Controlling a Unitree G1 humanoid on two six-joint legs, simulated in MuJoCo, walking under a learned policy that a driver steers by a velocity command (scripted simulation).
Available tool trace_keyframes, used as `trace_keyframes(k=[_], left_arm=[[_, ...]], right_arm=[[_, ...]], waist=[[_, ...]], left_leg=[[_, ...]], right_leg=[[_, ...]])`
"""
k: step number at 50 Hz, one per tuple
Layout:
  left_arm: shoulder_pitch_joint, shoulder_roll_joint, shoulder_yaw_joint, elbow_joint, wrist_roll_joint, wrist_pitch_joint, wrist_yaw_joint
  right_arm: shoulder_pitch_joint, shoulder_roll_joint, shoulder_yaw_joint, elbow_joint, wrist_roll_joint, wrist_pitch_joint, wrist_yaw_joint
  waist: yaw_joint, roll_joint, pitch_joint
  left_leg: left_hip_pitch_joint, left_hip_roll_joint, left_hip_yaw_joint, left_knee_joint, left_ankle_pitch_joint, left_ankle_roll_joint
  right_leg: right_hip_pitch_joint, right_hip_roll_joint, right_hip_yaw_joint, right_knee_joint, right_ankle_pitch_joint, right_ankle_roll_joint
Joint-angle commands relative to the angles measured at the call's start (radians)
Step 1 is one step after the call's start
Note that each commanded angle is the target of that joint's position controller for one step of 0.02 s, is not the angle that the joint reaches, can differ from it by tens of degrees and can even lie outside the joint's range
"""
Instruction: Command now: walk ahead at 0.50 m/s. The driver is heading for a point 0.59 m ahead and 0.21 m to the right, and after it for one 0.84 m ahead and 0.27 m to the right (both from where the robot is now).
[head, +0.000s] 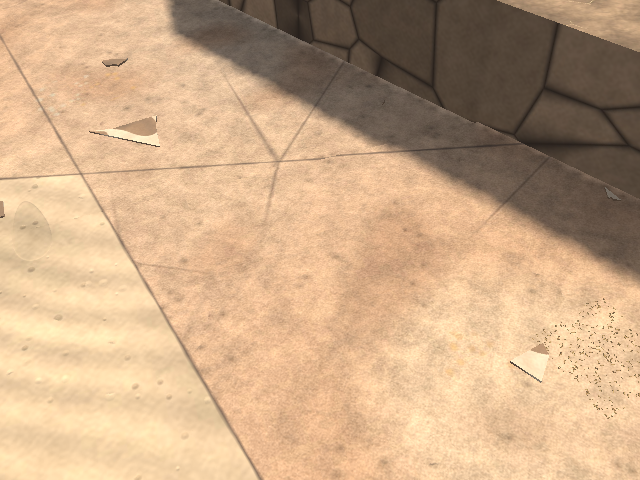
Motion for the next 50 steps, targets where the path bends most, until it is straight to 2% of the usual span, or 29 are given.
trace_keyframes(k=[1, 6, 9, 11, 12, 13, 14, 15, 16, 17, 19, 22, 25, 30, 34, 35, 37, 38, 39, 40, 41, 42, 43, 44, 45, 46, 47, 48, 50], left_arm=[[0.026, 0.116, 0.016, -0.036, -0.002, -0.015, 0.002], [0.113, 0.119, 0.013, -0.001, 0.005, -0.01, 0.011], [0.095, 0.145, 0.02, 0.0, 0.014, -0.002, 0.02], [0.048, 0.165, 0.026, -0.009, 0.015, 0.001, 0.021], [0.029, 0.157, 0.024, -0.014, 0.008, 0.002, 0.017], [0.022, 0.118, 0.012, -0.049, -0.005, -0.002, 0.013], [0.15, 0.006, -0.007, -0.068, -0.042, 0.003, 0.013], [0.097, 0.124, 0.023, -0.054, -0.012, 0.017, 0.021], [0.028, 0.123, 0.03, -0.068, -0.008, 0.019, 0.015], [-0.007, 0.092, 0.026, -0.075, -0.007, 0.02, 0.009], [-0.011, 0.074, 0.031, -0.077, 0.015, 0.045, -0.007], [-0.054, 0.048, 0.032, -0.102, 0.019, 0.074, -0.024], [-0.156, 0.051, 0.031, -0.143, 0.021, 0.086, -0.036], [-0.336, 0.039, 0.013, -0.215, 0.021, 0.081, -0.055], [-0.427, 0.053, 0.01, -0.262, 0.028, 0.079, -0.064], [-0.429, 0.059, 0.012, -0.268, 0.03, 0.079, -0.064], [-0.386, 0.076, 0.021, -0.263, 0.033, 0.08, -0.057], [-0.319, 0.09, 0.03, -0.247, 0.032, 0.078, -0.051], [-0.213, 0.109, 0.043, -0.218, 0.031, 0.07, -0.043], [-0.053, 0.151, 0.065, -0.168, 0.041, 0.06, -0.028], [0.014, 0.272, 0.098, -0.164, 0.052, 0.058, -0.013], [-0.009, 0.335, 0.109, -0.189, 0.021, 0.069, -0.01], [-0.027, 0.309, 0.102, -0.178, 0.01, 0.078, -0.005], [-0.075, 0.257, 0.088, -0.174, 0.002, 0.075, 0.001], [-0.126, 0.212, 0.076, -0.182, 0.0, 0.068, 0.004], [-0.168, 0.177, 0.065, -0.188, -0.013, 0.062, 0.007], [-0.172, 0.173, 0.06, -0.195, -0.014, 0.051, 0.007], [-0.154, 0.169, 0.058, -0.192, -0.016, 0.039, 0.006], [-0.119, 0.193, 0.062, -0.187, -0.014, 0.027, 0.004]], right_arm=[[-0.079, -0.029, 0.002, -0.069, 0.006, -0.004, 0.004], [-0.219, -0.032, 0.01, -0.121, 0.009, -0.012, 0.001], [-0.218, -0.053, 0.004, -0.14, 0.012, -0.027, -0.003], [-0.082, -0.081, -0.01, -0.105, 0.012, -0.042, -0.014], [0.082, -0.107, -0.024, -0.053, 0.002, -0.055, -0.025], [0.261, -0.19, -0.047, -0.025, -0.026, -0.065, -0.04], [0.289, -0.29, -0.072, -0.028, -0.034, -0.057, -0.037], [0.213, -0.215, -0.059, -0.049, -0.005, -0.041, -0.031], [0.115, -0.139, -0.037, -0.064, 0.003, -0.041, -0.03], [0.068, -0.093, -0.025, -0.068, 0.004, -0.047, -0.028], [0.056, -0.055, -0.014, -0.052, 0.01, -0.058, -0.038], [0.111, -0.067, -0.018, -0.028, 0.022, -0.082, -0.041], [0.152, -0.077, -0.021, -0.015, 0.018, -0.089, -0.042], [0.194, -0.089, -0.021, 0.0, 0.015, -0.087, -0.045], [0.257, -0.117, -0.03, 0.021, 0.013, -0.072, -0.054], [0.261, -0.123, -0.032, 0.024, 0.012, -0.065, -0.056], [0.253, -0.15, -0.039, 0.023, 0.01, -0.052, -0.061], [0.247, -0.167, -0.044, 0.022, 0.01, -0.041, -0.061], [0.241, -0.18, -0.048, 0.016, 0.011, -0.029, -0.057], [0.224, -0.18, -0.047, -0.001, 0.014, -0.022, -0.052], [0.24, -0.088, -0.026, -0.063, 0.031, -0.027, -0.041], [0.177, -0.106, -0.033, -0.127, 0.023, -0.04, -0.027], [0.057, -0.126, -0.035, -0.15, 0.018, -0.048, -0.023], [0.061, -0.107, -0.026, -0.151, 0.027, -0.06, -0.021], [0.087, -0.103, -0.027, -0.132, 0.021, -0.061, -0.025], [0.109, -0.105, -0.029, -0.124, 0.0, -0.044, -0.026], [0.143, -0.096, -0.026, -0.122, -0.013, -0.025, -0.025], [0.137, -0.097, -0.026, -0.127, -0.017, -0.01, -0.022], [0.094, -0.088, -0.024, -0.143, -0.015, 0.006, -0.016]], waist=[[-0.004, -0.089, 0.063], [0.041, -0.099, 0.079], [0.019, -0.108, 0.072], [-0.048, -0.112, 0.01], [-0.118, -0.071, -0.081], [-0.175, 0.019, -0.22], [-0.112, 0.254, -0.338], [-0.101, 0.09, -0.279], [-0.068, 0.03, -0.136], [-0.05, 0.009, -0.062], [-0.011, 0.05, -0.012], [0.006, 0.042, -0.004], [-0.001, 0.032, 0.025], [-0.031, 0.032, 0.067], [-0.056, 0.032, 0.082], [-0.052, 0.036, 0.078], [-0.025, 0.061, 0.04], [0.004, 0.068, 0.0], [0.045, 0.061, -0.064], [0.119, 0.006, -0.152], [0.111, -0.18, -0.253], [0.08, -0.218, -0.305], [0.09, -0.077, -0.181], [0.051, -0.051, -0.078], [0.003, -0.013, -0.028], [-0.034, -0.006, -0.017], [-0.052, -0.056, -0.037], [-0.056, -0.053, -0.04], [-0.051, -0.046, -0.034]], left_leg=[[-0.04, -0.003, 0.033, -0.136, 0.1, -0.018], [-0.024, -0.042, 0.06, -0.304, 0.128, -0.001], [0.022, -0.065, 0.047, -0.366, 0.039, 0.021], [0.227, -0.114, 0.061, -0.433, -0.024, 0.046], [0.45, -0.117, 0.06, -0.499, 0.027, 0.069], [0.72, 0.085, -0.142, -0.509, -0.048, 0.115], [0.951, 0.358, -0.569, -0.613, -0.111, 0.22], [0.847, 0.323, -0.599, -0.652, -0.187, 0.206], [0.706, 0.283, -0.44, -0.675, -0.19, 0.177], [0.595, 0.239, -0.32, -0.717, -0.117, 0.153], [0.485, 0.171, -0.16, -0.758, -0.023, 0.107], [0.472, 0.164, -0.052, -0.787, 0.089, 0.109], [0.494, 0.156, 0.033, -0.807, 0.127, 0.114], [0.526, 0.134, 0.163, -0.805, 0.227, 0.106], [0.647, 0.17, 0.22, -0.759, 0.348, 0.1], [0.678, 0.175, 0.236, -0.726, 0.428, 0.095], [0.722, 0.178, 0.269, -0.599, 0.727, 0.083], [0.733, 0.178, 0.279, -0.483, 0.844, 0.081], [0.713, 0.174, 0.284, -0.31, 0.851, 0.075], [0.579, 0.154, 0.298, -0.056, 0.682, 0.043], [0.2, 0.056, 0.295, 0.299, 0.087, -0.011], [-0.059, -0.126, 0.099, 0.516, -0.423, -0.049], [-0.163, -0.059, -0.011, 0.509, -0.321, -0.037], [-0.145, -0.02, -0.011, 0.426, -0.223, -0.029], [-0.078, 0.011, -0.017, 0.33, -0.183, -0.028], [-0.016, 0.024, -0.021, 0.281, -0.163, -0.036], [0.043, 0.028, -0.025, 0.251, -0.161, -0.049], [0.049, 0.027, -0.021, 0.234, -0.168, -0.062], [0.028, 0.021, -0.007, 0.164, -0.123, -0.081]], right_leg=[[-0.031, -0.256, 0.158, -0.138, 0.246, -0.108], [0.088, -0.278, 0.158, -0.088, 0.373, -0.108], [0.152, -0.306, 0.192, -0.008, 0.499, -0.104], [0.128, -0.287, 0.187, 0.139, 0.676, -0.077], [0.059, -0.236, 0.152, 0.324, 0.653, -0.055], [-0.135, -0.174, 0.114, 0.603, 0.369, -0.034], [-0.474, -0.005, 0.043, 0.927, -0.32, 0.004], [-0.534, -0.061, 0.149, 1.02, -0.318, -0.015], [-0.552, -0.105, 0.16, 1.013, -0.227, -0.018], [-0.533, -0.14, 0.155, 0.976, -0.163, -0.013], [-0.481, -0.171, 0.145, 0.927, -0.118, 0.004], [-0.514, -0.18, 0.127, 0.913, -0.055, 0.021], [-0.609, -0.196, 0.114, 0.854, 0.047, 0.036], [-0.589, -0.176, 0.044, 0.568, 0.185, 0.039], [-0.564, -0.151, -0.018, 0.441, 0.125, -0.003], [-0.548, -0.136, -0.032, 0.421, 0.086, -0.019], [-0.459, -0.076, -0.07, 0.4, -0.018, -0.056], [-0.386, -0.038, -0.082, 0.387, -0.072, -0.078], [-0.267, 0.001, -0.082, 0.346, -0.091, -0.103], [-0.035, -0.003, -0.023, 0.258, -0.063, -0.14], [0.272, -0.281, 0.39, 0.219, -0.18, -0.243], [0.363, -0.435, 0.855, 0.053, -0.096, -0.337], [0.295, -0.402, 0.697, 0.032, -0.034, -0.299], [0.161, -0.375, 0.568, 0.027, 0.059, -0.263], [0.053, -0.314, 0.474, 0.015, 0.166, -0.215], [-0.017, -0.258, 0.399, -0.001, 0.222, -0.18], [-0.065, -0.249, 0.377, -0.004, 0.297, -0.192], [-0.072, -0.233, 0.363, -0.002, 0.357, -0.197], [-0.095, -0.201, 0.34, -0.021, 0.329, -0.19]])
